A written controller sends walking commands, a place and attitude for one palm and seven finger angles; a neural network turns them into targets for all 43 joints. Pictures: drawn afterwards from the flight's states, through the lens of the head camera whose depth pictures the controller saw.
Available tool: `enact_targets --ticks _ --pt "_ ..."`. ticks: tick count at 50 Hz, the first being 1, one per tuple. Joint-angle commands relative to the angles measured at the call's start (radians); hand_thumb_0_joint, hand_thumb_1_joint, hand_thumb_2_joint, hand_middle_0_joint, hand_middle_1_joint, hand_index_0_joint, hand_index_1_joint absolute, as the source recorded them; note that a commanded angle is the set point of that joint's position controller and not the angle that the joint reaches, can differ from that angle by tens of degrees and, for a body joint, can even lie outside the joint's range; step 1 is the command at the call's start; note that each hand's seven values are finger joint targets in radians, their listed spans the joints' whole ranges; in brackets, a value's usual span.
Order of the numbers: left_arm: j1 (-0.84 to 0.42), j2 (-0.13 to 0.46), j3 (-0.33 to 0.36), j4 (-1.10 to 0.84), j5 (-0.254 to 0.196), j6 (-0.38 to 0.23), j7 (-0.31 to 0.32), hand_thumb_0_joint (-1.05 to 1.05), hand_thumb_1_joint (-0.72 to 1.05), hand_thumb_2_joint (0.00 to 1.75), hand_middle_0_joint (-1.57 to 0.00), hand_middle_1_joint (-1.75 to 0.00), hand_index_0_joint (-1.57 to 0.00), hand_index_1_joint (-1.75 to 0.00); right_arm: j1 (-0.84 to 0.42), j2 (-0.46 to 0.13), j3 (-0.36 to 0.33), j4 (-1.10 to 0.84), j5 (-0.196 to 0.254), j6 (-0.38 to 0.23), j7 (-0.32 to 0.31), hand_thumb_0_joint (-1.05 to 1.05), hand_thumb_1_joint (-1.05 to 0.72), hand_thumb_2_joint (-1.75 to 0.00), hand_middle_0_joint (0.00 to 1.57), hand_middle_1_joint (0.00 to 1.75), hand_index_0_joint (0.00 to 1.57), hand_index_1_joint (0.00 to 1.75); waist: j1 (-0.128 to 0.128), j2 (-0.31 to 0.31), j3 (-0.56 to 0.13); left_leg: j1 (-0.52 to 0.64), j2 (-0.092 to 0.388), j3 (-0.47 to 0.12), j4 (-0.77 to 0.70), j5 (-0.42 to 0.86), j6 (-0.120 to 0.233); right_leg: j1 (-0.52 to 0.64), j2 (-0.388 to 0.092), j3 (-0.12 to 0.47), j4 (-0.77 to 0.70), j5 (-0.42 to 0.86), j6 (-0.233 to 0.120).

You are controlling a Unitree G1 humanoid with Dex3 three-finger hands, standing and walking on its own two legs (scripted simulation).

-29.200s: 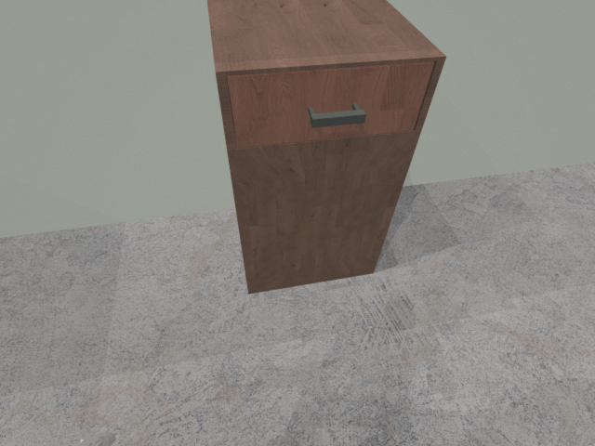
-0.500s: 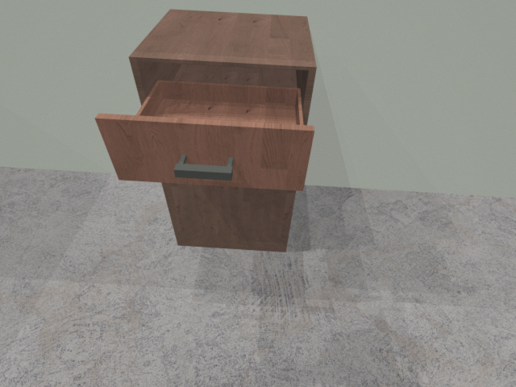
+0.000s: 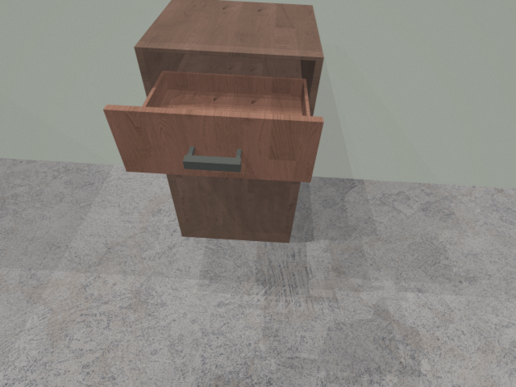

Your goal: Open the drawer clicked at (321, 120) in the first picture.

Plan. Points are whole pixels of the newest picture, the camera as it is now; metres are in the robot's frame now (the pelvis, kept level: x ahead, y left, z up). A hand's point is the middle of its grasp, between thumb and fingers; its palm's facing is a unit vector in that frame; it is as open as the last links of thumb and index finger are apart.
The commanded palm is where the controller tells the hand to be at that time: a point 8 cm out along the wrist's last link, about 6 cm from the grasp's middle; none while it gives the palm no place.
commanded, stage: look again from close up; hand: left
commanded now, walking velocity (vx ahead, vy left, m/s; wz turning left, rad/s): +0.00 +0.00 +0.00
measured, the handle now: (214, 157) +0.58 +0.13 +0.01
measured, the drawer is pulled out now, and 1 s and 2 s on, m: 0.29 0.29 0.29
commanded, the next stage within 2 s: shuffle to correct the standing spot in 0.44 s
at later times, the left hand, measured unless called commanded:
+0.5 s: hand out of the picture -0.04 +0.14 -0.18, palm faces +0.02 -0.99 -0.16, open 7.3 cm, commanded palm none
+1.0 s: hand out of the picture -0.03 +0.09 -0.18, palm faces +0.08 -0.99 -0.15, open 7.3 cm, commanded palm none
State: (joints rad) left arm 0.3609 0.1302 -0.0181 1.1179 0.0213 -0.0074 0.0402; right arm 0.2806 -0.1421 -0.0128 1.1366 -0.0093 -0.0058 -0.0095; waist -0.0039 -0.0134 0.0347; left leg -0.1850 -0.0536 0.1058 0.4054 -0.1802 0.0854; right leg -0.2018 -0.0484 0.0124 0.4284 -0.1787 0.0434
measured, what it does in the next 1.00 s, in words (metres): shifts its weight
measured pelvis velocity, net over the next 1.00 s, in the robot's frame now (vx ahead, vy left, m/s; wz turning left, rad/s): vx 0.03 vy -0.06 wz -0.02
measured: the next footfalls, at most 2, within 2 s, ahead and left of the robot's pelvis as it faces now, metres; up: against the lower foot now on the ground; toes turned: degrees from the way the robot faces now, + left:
none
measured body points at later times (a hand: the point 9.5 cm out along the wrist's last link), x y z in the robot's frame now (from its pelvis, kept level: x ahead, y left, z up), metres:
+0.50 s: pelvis -0.01 -0.01 +0.00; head -0.02 -0.01 +0.45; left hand -0.04 +0.19 -0.16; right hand -0.02 -0.22 -0.16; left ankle +0.03 +0.06 -0.74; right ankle +0.04 -0.15 -0.74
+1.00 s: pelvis +0.03 -0.06 -0.01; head +0.03 -0.06 +0.44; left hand -0.03 +0.14 -0.16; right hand +0.01 -0.28 -0.17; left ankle +0.02 +0.05 -0.72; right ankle +0.03 -0.15 -0.74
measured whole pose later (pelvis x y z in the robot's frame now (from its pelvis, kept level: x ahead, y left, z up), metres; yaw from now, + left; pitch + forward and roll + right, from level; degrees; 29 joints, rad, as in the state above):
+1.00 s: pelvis +0.03 -0.06 -0.01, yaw -1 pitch -1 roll +0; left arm 0.45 0.09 0.04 1.10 0.03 -0.02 0.02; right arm 0.33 -0.15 -0.05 1.12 -0.02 0.00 -0.02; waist 0.01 0.01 0.00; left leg -0.31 0.03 0.07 0.75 -0.41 0.04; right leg -0.23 0.04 -0.02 0.50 -0.27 -0.05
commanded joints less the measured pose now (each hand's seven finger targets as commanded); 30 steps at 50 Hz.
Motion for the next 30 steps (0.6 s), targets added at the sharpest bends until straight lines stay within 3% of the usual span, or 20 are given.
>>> enact_targets --ticks 1,13,27,30 --pt "0.075 0.071 0.017 -0.026 0.0 -0.012 0.008 0.0 0.9 0.9 -0.2 -0.3 -0.2 -0.3 0.04 -0.112 -0.021 -0.029 0.001 -0.014 -0.012 0.0 -0.9 -0.9 0.2 0.3 0.2 0.3 0.004 0.01 0.056 -0.066 0.167 -0.188 -0.168 -0.183 -0.038 -0.027 -0.047 0.042 -0.059 -0.015 -0.051" --pt "0.091 0.052 0.021 -0.026 0.003 -0.013 0.008 0.0 0.9 0.9 -0.2 -0.3 -0.2 -0.3 0.061 -0.097 -0.023 -0.025 -0.001 -0.009 -0.011 0.0 -0.9 -0.9 0.2 0.3 0.2 0.3 0.003 0.015 0.082 -0.098 0.17 -0.193 -0.182 -0.246 -0.041 -0.06 -0.036 0.048 -0.06 -0.051 -0.052" --pt "0.098 0.048 0.022 -0.026 0.002 -0.017 0.007 0.0 0.9 0.9 -0.2 -0.3 -0.2 -0.3 0.08 -0.084 -0.021 -0.022 -0.001 -0.005 -0.011 0.0 -0.9 -0.9 0.2 0.3 0.2 0.3 -0.001 0.004 0.083 -0.08 0.162 -0.172 -0.153 -0.229 -0.046 -0.101 -0.037 0.076 -0.095 -0.109 -0.056" --pt "0.113 0.046 0.028 -0.021 0.006 -0.013 0.002 0.0 0.9 0.9 -0.2 -0.3 -0.2 -0.3 0.096 -0.09 -0.027 -0.013 -0.006 -0.002 -0.012 0.0 -0.9 -0.9 0.2 0.3 0.2 0.3 -0.001 -0.018 0.067 -0.077 0.172 -0.179 -0.151 -0.339 -0.038 -0.101 -0.018 0.061 -0.078 -0.209 -0.056"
